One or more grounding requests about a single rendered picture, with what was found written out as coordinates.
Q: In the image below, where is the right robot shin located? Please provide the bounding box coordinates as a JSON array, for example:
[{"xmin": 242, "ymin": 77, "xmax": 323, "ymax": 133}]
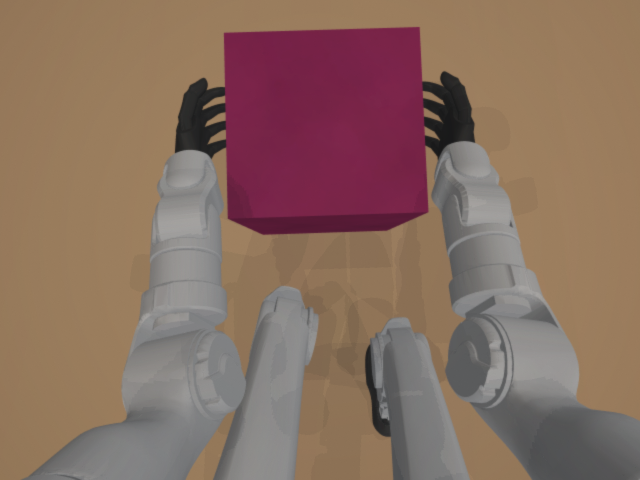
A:
[{"xmin": 376, "ymin": 317, "xmax": 431, "ymax": 419}]

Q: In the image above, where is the robot left forearm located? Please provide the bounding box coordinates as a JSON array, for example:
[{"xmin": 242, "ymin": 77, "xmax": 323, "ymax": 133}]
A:
[{"xmin": 121, "ymin": 150, "xmax": 228, "ymax": 410}]

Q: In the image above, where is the carton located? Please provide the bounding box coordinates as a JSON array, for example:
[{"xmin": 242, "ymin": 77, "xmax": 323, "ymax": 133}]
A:
[{"xmin": 224, "ymin": 27, "xmax": 428, "ymax": 235}]

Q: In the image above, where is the robot right forearm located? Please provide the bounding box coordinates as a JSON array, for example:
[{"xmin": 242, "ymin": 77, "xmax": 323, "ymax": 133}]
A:
[{"xmin": 431, "ymin": 141, "xmax": 579, "ymax": 367}]

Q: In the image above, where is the right robot upper arm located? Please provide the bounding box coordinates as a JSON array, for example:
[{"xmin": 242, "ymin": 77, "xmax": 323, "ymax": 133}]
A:
[{"xmin": 445, "ymin": 314, "xmax": 640, "ymax": 480}]

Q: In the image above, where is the left robot upper arm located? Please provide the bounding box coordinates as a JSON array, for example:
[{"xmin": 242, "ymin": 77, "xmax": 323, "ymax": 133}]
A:
[{"xmin": 21, "ymin": 328, "xmax": 246, "ymax": 480}]

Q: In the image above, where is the robot right hand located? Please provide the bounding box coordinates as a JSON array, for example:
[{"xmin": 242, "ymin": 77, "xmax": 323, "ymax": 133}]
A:
[{"xmin": 422, "ymin": 71, "xmax": 475, "ymax": 159}]

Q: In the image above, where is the robot right thigh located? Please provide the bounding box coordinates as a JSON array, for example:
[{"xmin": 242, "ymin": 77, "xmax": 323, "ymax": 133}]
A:
[{"xmin": 370, "ymin": 327, "xmax": 470, "ymax": 480}]

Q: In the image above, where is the robot left hand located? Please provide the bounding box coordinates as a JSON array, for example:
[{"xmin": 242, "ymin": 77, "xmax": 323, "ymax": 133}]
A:
[{"xmin": 175, "ymin": 78, "xmax": 226, "ymax": 159}]

